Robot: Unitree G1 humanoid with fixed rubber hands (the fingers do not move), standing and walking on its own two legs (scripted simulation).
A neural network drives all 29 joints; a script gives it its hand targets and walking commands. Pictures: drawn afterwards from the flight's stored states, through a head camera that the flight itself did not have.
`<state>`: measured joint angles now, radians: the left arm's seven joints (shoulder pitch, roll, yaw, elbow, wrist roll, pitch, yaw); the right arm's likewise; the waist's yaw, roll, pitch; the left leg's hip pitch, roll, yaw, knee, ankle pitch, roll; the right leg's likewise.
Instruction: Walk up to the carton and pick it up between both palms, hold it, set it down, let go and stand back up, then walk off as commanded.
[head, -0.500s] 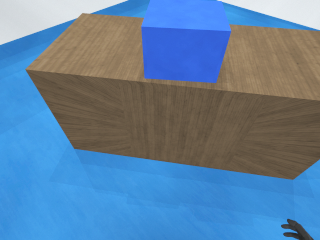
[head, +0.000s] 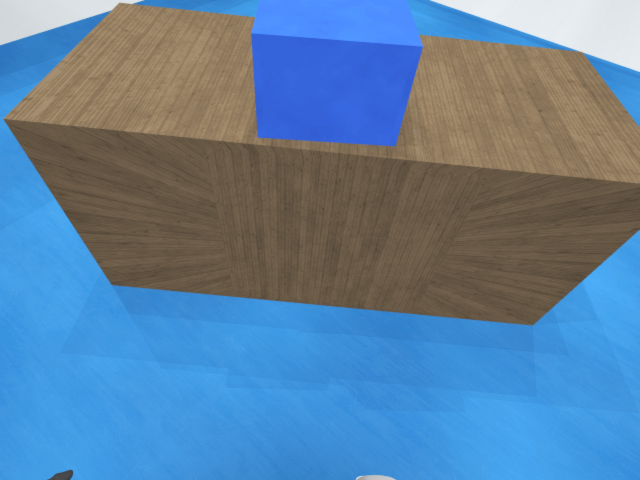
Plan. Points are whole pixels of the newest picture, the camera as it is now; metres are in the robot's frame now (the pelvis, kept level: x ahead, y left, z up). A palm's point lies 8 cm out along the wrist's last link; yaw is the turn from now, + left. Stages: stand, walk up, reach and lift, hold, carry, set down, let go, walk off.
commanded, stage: walk off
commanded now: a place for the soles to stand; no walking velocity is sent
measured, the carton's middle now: (331, 62) +0.95 +0.01 +0.03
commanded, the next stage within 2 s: stand in 1.74 s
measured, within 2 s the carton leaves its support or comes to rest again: neither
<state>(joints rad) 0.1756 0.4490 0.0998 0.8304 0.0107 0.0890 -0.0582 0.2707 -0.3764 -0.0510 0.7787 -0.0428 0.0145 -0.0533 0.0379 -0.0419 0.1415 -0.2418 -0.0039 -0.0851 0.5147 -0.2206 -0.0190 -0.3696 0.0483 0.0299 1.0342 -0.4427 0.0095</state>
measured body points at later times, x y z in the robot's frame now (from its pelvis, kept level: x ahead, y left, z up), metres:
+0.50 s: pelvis -0.08 -0.02 +0.01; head -0.09 -0.03 +0.46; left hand +0.04 +0.31 -0.07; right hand -0.03 -0.37 -0.09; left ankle -0.14 +0.13 -0.67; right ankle -0.01 -0.13 -0.74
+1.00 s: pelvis -0.13 +0.06 +0.01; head -0.16 +0.12 +0.45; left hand -0.10 +0.42 -0.12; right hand -0.01 -0.27 -0.03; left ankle -0.11 +0.16 -0.74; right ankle -0.17 -0.05 -0.59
